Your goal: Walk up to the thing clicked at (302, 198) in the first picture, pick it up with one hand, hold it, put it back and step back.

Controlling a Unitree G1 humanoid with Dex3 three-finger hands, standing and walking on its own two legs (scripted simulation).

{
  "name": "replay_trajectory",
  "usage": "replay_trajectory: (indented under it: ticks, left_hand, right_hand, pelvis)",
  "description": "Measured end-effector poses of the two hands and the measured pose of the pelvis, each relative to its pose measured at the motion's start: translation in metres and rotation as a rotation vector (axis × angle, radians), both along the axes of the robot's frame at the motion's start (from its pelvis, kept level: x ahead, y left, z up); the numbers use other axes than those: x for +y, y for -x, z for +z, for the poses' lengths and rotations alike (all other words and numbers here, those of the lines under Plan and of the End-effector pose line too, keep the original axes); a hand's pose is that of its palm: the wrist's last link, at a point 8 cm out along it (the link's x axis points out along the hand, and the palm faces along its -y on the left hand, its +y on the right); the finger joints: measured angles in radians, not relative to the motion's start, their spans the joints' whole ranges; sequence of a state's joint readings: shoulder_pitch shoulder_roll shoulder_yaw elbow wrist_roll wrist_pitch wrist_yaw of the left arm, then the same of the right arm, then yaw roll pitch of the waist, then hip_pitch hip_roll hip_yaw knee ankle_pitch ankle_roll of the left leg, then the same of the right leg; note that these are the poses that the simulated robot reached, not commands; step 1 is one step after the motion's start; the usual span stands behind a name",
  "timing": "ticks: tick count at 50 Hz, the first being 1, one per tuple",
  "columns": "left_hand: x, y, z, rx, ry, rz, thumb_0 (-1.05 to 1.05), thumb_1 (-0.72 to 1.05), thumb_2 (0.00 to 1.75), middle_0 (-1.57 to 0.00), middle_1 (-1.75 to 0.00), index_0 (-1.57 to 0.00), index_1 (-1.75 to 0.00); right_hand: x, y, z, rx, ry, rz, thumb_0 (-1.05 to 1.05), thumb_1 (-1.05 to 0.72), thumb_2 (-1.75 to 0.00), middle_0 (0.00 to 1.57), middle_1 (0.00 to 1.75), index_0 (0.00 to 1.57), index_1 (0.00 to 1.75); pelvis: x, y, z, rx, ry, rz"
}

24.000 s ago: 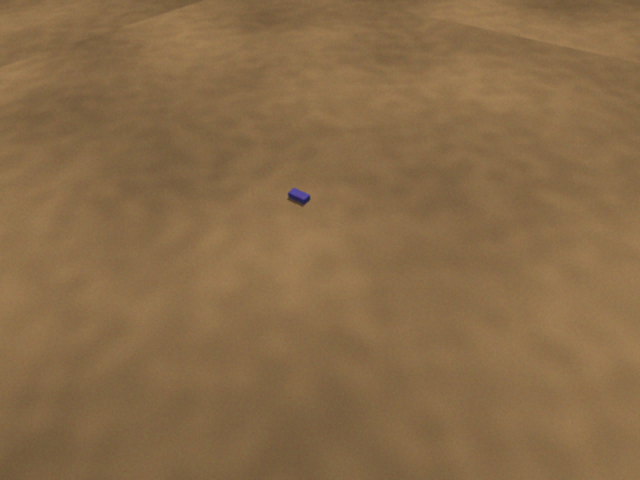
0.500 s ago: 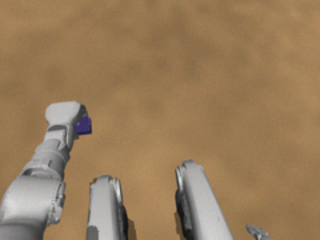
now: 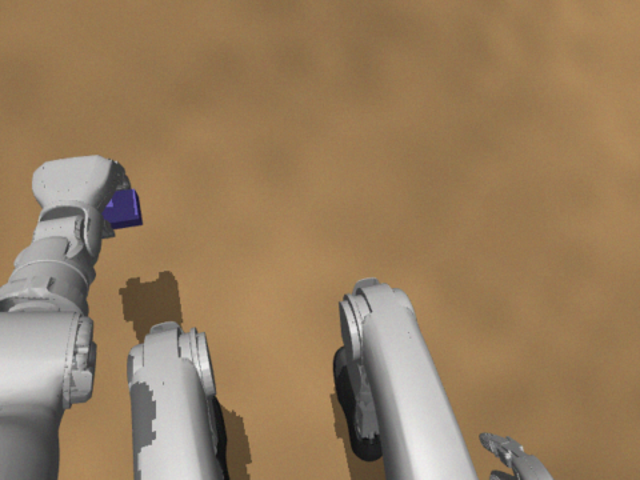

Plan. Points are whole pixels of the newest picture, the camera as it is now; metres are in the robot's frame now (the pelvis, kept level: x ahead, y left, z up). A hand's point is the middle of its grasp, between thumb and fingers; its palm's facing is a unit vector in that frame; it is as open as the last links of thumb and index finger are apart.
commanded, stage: crouch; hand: left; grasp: from above
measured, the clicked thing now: (101, 212) +0.50 +0.22 -0.20
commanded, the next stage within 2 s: lower in 0.58 s
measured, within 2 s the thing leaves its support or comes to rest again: neither
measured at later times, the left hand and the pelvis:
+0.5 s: hand (109, 211) +0.50 +0.22 -0.21, palm faces -0.45 -0.03 -0.89, open 7.4 cm; pelvis -0.01 +0.01 -0.05, yaw -2 degrees
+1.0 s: hand (119, 217) +0.51 +0.22 -0.26, palm faces -0.47 -0.04 -0.88, open 7.4 cm; pelvis +0.00 +0.01 -0.07, yaw -4 degrees
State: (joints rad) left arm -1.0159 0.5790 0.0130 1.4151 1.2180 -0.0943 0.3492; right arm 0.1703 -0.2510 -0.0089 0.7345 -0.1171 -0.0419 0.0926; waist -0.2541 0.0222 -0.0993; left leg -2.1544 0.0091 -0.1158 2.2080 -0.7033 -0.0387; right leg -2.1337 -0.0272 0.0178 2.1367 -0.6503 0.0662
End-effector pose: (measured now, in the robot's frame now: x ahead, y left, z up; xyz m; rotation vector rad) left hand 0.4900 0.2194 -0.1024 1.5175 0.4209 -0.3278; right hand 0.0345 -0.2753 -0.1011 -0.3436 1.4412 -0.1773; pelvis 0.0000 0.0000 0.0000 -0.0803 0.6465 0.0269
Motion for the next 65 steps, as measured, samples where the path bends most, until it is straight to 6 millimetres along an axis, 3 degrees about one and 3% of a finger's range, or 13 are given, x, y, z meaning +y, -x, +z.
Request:
replay_trajectory:
  ticks: [12,24,38,65]
  left_hand:
    - [-0.003,-0.008,-0.030,-0.009,0.009,-0.023,0.00,0.38,0.13,-0.96,-0.21,-0.98,-0.17]
    - [-0.001,-0.017,-0.053,-0.016,0.010,-0.023,0.00,0.40,0.09,-0.96,-0.20,-0.98,-0.17]
    - [0.001,-0.024,-0.072,-0.008,0.005,-0.025,0.00,0.40,0.08,-0.97,-0.18,-0.98,-0.15]
    - [-0.002,-0.031,-0.127,-0.006,0.033,-0.020,0.01,0.39,0.11,-0.96,-0.21,-0.97,-0.18]
  right_hand:
    - [0.003,0.024,-0.025,0.052,-0.007,0.003,0.00,-0.91,-0.90,0.20,0.30,0.20,0.30]
    - [0.014,0.032,-0.042,0.068,-0.019,0.024,0.00,-0.91,-0.90,0.20,0.30,0.20,0.30]
    - [0.017,0.034,-0.044,0.087,-0.019,0.043,0.00,-0.91,-0.90,0.20,0.30,0.20,0.30]
    - [0.028,0.050,-0.043,0.140,-0.021,0.098,0.00,-0.91,-0.90,0.20,0.30,0.20,0.30]
  pelvis:
    - [0.002,0.005,-0.032,-0.022,0.012,-0.006]
    - [0.005,0.006,-0.054,-0.035,0.030,-0.012]
    - [0.009,0.003,-0.063,-0.038,0.047,-0.015]
    - [0.013,0.000,-0.083,-0.059,0.089,-0.037]
